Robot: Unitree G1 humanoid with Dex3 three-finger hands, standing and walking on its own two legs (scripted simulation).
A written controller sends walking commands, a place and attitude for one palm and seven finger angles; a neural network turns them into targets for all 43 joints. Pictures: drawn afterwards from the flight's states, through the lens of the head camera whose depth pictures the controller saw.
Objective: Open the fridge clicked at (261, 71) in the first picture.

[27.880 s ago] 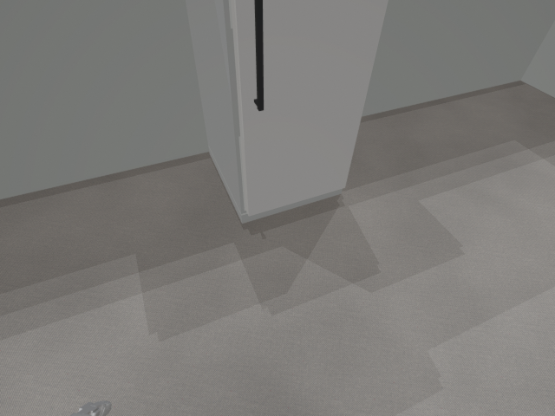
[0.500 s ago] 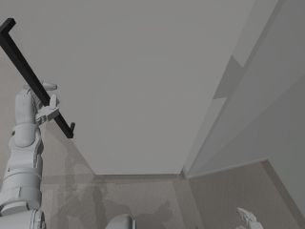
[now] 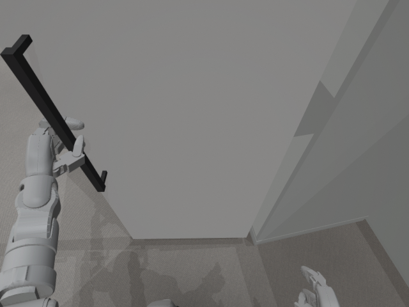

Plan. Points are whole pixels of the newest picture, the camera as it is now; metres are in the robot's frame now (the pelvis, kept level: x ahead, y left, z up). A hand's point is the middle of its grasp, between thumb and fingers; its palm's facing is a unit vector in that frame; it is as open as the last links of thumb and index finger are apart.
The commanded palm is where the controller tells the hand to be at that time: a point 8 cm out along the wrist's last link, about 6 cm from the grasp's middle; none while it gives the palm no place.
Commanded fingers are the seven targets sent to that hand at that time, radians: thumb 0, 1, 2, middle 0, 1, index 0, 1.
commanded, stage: loosen the grip on the handle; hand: left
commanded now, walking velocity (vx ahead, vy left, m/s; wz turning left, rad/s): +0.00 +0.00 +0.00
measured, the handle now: (73, 134) +0.41 +0.29 +0.09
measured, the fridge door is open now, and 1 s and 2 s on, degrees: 79 79 79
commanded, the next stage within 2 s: slip the hand off the handle in 0.56 s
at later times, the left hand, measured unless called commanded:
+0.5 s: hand (72, 162) +0.36 +0.28 +0.07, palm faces +0.34 -0.89 -0.30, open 13.6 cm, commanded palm +0.32 +0.32 +0.08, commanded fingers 0.00 -0.55 0.20 -0.25 -1.15 -0.25 -1.15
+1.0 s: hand (42, 165) +0.35 +0.33 +0.07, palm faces +0.36 -0.88 -0.29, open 14.6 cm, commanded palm +0.31 +0.36 +0.08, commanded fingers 0.00 -0.55 0.20 -0.25 -1.15 -0.25 -1.15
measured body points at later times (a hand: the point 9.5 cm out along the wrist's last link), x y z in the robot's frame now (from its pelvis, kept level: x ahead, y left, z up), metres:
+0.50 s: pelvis -0.02 -0.01 -0.02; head +0.01 +0.01 +0.43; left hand +0.34 +0.33 +0.08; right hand +0.07 -0.27 -0.12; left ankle +0.05 +0.11 -0.73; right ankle -0.02 -0.12 -0.73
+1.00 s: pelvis +0.01 +0.01 -0.02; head +0.05 +0.02 +0.43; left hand +0.32 +0.38 +0.09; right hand +0.15 -0.25 -0.12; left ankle +0.05 +0.11 -0.73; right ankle -0.02 -0.12 -0.73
